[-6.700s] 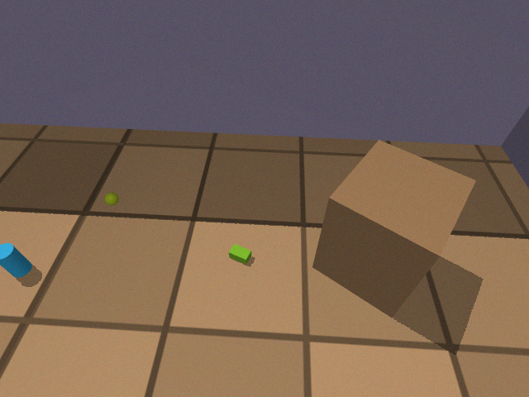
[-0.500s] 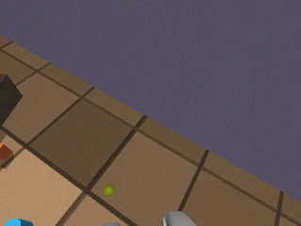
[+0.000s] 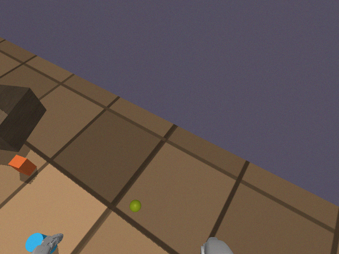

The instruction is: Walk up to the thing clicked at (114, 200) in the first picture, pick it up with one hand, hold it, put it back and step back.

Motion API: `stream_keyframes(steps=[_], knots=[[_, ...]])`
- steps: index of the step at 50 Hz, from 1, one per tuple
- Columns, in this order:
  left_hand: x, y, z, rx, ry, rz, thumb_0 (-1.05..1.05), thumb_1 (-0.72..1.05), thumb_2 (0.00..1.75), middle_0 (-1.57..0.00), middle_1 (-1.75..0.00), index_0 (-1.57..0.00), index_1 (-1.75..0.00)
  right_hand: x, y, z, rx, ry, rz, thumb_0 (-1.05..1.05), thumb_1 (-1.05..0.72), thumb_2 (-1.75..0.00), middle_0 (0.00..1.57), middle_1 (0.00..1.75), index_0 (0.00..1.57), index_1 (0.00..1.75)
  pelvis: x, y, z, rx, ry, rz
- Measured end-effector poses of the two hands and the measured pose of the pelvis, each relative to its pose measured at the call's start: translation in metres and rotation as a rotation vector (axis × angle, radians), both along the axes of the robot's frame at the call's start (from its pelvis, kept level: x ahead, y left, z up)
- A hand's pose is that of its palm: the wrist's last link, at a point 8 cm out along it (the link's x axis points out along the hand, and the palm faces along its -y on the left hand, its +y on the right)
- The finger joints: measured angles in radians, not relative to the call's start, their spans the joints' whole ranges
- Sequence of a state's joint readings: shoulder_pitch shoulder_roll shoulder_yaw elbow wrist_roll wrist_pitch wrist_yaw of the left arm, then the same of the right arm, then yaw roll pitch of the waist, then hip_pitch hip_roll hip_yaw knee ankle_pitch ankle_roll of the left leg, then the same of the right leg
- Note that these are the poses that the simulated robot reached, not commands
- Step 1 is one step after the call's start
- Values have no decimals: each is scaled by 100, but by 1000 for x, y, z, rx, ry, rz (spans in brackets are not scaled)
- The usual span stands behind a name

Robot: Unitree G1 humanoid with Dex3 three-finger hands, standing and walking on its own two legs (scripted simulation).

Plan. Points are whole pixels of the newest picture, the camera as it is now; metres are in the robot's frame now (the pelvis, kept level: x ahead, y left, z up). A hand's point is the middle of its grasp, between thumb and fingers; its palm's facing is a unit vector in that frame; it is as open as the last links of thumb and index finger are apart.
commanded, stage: walk up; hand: left
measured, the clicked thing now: (135, 205) +0.42 +0.22 -0.71
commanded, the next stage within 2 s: none
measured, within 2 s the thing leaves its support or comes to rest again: neither
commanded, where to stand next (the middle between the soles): +0.01 +0.02 m, yaw -5 degrees
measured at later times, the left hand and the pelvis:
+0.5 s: hand out of the picture +0.11 +0.27 -0.13, palm faces -0.06 -0.95 -0.32, open 7.4 cm; pelvis +0.02 +0.02 +0.02, yaw -2 degrees
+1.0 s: hand out of the picture +0.12 +0.26 -0.12, palm faces -0.07 -0.93 -0.37, open 7.4 cm; pelvis +0.00 +0.01 +0.03, yaw -3 degrees
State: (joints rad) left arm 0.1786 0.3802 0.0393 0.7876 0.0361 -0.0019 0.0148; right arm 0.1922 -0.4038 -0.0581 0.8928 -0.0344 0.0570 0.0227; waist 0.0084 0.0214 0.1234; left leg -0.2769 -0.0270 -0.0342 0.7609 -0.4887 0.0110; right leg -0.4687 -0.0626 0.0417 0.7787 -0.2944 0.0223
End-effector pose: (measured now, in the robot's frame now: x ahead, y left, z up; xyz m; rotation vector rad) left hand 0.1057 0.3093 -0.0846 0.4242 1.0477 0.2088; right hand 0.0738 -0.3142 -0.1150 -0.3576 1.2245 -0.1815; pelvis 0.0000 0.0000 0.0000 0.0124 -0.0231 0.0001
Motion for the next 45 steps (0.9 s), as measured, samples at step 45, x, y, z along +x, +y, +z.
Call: stream_keyframes(steps=[45], knots=[[18,-10,9,-88,112,-3,0,90,90,-20,-30,-20,-30,17,21,39,32,-90,-95,1,-91,-90,21,30,20,30,18,9,38,-4,-33,-70]])
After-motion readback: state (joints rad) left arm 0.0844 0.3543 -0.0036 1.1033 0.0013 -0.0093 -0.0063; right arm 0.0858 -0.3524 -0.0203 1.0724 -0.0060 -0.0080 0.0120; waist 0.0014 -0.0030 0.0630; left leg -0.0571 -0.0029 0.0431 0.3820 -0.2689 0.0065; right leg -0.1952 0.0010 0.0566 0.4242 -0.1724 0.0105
